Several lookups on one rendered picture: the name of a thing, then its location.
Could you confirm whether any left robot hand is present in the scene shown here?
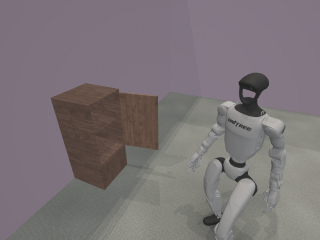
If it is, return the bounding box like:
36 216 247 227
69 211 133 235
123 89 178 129
262 189 280 214

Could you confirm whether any right robot hand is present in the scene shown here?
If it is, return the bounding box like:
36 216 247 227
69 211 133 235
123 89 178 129
187 152 203 173

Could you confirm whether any robot right thigh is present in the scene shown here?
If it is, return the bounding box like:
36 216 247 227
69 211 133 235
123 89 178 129
203 157 225 204

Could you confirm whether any left robot shin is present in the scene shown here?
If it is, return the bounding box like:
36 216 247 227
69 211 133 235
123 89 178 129
215 230 234 240

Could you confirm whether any cupboard door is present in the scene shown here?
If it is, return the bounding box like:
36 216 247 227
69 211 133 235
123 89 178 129
119 92 159 150

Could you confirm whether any robot right forearm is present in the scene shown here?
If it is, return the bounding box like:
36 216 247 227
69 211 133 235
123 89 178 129
197 125 218 155

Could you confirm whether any right robot upper arm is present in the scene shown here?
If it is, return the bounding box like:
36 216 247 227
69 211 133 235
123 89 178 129
211 101 236 136

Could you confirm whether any left robot upper arm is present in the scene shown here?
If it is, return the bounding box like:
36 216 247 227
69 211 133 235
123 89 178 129
262 116 286 161

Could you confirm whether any robot left forearm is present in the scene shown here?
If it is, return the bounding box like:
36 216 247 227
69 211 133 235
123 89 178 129
268 149 287 192

